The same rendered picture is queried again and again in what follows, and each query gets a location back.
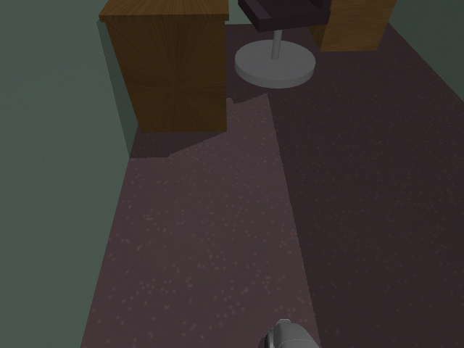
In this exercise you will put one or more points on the office chair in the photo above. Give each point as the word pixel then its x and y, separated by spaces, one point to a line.
pixel 276 63

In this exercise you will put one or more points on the desk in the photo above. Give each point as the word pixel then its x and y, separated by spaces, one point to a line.
pixel 171 54

